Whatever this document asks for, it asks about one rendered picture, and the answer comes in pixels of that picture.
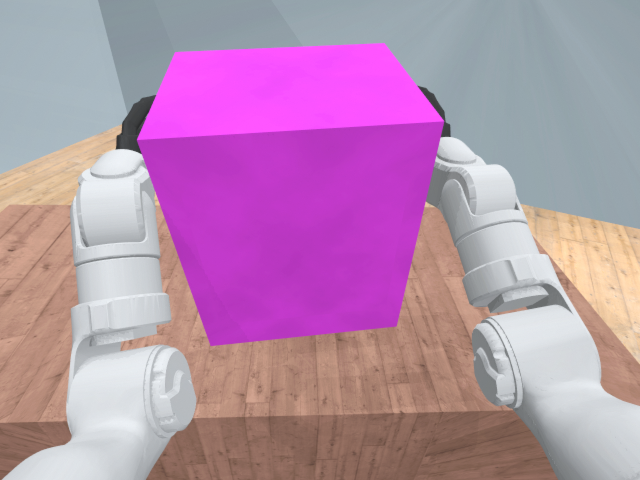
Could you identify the carton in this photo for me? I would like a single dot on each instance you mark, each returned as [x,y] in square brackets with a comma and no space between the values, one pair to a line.
[293,182]

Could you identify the robot right forearm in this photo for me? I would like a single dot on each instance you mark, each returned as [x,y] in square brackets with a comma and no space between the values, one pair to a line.
[503,267]

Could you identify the left robot hand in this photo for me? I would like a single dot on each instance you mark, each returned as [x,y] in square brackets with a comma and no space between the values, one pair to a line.
[133,124]

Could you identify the pedestal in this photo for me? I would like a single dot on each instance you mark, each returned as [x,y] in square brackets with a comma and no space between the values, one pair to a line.
[395,403]

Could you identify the right robot hand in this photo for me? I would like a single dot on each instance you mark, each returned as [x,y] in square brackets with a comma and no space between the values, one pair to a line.
[432,99]

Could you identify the right robot upper arm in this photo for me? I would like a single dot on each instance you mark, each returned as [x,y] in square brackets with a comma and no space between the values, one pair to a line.
[540,363]

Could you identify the left robot upper arm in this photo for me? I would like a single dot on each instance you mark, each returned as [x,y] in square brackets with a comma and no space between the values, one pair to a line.
[123,409]

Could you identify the robot left forearm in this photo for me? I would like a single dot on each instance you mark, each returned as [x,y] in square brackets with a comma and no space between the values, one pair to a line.
[116,251]

